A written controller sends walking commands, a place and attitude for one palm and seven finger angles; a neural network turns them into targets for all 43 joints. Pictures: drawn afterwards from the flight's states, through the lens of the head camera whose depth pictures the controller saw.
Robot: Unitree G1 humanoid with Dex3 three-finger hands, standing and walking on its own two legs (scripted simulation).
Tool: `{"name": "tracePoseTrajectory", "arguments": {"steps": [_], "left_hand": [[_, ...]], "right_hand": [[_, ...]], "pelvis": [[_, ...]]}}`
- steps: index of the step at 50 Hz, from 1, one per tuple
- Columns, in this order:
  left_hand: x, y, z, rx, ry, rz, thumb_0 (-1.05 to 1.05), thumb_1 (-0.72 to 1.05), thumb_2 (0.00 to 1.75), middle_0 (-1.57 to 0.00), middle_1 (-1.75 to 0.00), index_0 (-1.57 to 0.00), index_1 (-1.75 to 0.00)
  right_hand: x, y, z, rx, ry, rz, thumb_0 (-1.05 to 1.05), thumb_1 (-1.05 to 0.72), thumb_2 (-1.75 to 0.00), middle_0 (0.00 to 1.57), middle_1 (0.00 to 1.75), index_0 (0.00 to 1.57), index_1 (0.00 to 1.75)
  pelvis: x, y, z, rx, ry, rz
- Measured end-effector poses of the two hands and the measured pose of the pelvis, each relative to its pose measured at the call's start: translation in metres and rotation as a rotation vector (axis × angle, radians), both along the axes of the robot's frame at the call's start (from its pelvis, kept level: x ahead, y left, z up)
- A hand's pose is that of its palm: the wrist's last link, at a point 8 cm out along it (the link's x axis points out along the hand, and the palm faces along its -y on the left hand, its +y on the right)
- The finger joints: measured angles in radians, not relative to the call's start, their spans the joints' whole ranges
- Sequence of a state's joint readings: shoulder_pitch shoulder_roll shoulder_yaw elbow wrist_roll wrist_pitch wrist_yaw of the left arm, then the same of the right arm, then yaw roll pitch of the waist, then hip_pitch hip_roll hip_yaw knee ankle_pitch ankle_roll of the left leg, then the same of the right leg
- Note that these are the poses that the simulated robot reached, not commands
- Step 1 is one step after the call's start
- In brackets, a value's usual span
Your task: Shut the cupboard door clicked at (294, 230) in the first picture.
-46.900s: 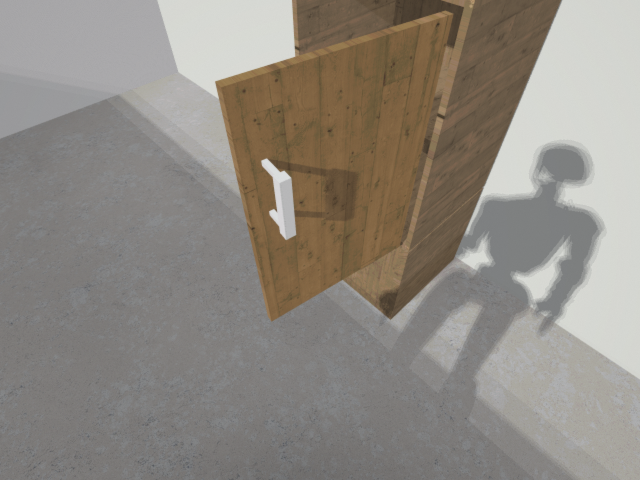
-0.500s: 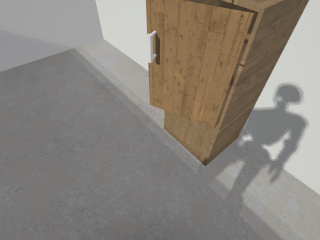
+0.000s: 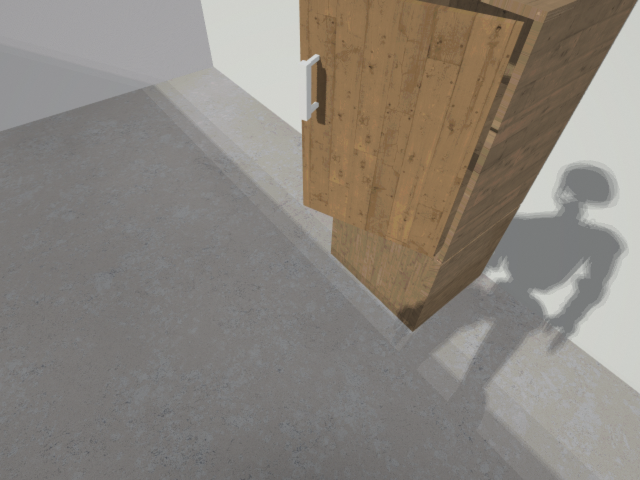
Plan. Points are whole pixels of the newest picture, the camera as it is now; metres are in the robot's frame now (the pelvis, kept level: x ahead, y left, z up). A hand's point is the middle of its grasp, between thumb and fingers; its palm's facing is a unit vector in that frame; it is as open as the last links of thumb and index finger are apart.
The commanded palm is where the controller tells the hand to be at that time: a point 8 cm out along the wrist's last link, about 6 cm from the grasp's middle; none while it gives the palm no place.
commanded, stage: walk to a spot facing it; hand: left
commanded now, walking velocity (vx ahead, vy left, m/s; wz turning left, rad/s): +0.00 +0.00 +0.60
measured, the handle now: (309, 87) +0.86 +0.06 +0.05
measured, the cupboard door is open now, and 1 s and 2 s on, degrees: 22 22 22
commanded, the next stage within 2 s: none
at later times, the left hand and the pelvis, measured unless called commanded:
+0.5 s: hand out of the picture +0.02 +0.24 -0.17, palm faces +0.29 -0.92 -0.28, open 7.4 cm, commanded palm none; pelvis -0.01 +0.00 +0.00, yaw +18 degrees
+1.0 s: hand out of the picture -0.08 +0.20 -0.19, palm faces +0.60 -0.75 -0.27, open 7.4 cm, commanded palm none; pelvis +0.00 -0.02 -0.02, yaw +38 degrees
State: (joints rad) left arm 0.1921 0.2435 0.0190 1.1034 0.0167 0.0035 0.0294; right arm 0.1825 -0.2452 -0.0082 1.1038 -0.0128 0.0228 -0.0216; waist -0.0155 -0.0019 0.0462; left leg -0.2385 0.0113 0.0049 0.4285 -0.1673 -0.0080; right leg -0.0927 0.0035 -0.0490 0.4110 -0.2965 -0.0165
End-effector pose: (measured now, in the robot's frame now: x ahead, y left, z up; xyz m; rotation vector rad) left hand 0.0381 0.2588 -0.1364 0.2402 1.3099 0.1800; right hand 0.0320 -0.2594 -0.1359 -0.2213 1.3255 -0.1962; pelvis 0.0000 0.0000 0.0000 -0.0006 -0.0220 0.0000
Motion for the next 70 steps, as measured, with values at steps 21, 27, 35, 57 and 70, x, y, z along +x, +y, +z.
{"name": "tracePoseTrajectory", "arguments": {"steps": [21, 27, 35, 57, 70], "left_hand": [[-0.039, 0.028, -0.003, -0.008, -0.056, 0.244, 0.01, 0.91, 0.90, -0.20, -0.30, -0.20, -0.30], [-0.046, 0.015, 0.007, 0.032, -0.111, 0.304, 0.01, 0.91, 0.90, -0.19, -0.30, -0.20, -0.30], [-0.087, -0.020, 0.009, 0.049, -0.076, 0.422, 0.01, 0.91, 0.90, -0.20, -0.30, -0.20, -0.30], [-0.140, -0.038, 0.005, 0.092, -0.139, 0.720, 0.01, 0.91, 0.90, -0.20, -0.30, -0.20, -0.30], [-0.172, -0.099, 0.002, 0.023, -0.106, 0.911, 0.01, 0.91, 0.90, -0.20, -0.30, -0.20, -0.30]], "right_hand": [[0.039, 0.050, -0.002, 0.029, 0.048, 0.237, 0.00, -0.91, -0.90, 0.21, 0.30, 0.21, 0.30], [0.070, 0.027, -0.004, 0.021, 0.026, 0.300, 0.00, -0.90, -0.90, 0.21, 0.30, 0.21, 0.30], [0.131, 0.012, -0.005, 0.020, -0.044, 0.408, 0.00, -0.91, -0.90, 0.20, 0.30, 0.20, 0.30], [0.203, 0.093, -0.018, 0.090, -0.077, 0.770, 0.00, -0.90, -0.90, 0.21, 0.30, 0.21, 0.30], [0.237, 0.120, 0.001, 0.076, -0.048, 0.925, 0.00, -0.91, -0.90, 0.20, 0.30, 0.20, 0.30]], "pelvis": [[-0.009, 0.018, -0.004, -0.036, 0.034, 0.254], [-0.007, -0.005, -0.004, -0.043, 0.051, 0.335], [-0.001, -0.021, -0.007, -0.001, 0.038, 0.452], [0.015, -0.036, -0.019, -0.001, 0.033, 0.745], [0.025, -0.035, -0.006, 0.009, 0.045, 0.935]]}}
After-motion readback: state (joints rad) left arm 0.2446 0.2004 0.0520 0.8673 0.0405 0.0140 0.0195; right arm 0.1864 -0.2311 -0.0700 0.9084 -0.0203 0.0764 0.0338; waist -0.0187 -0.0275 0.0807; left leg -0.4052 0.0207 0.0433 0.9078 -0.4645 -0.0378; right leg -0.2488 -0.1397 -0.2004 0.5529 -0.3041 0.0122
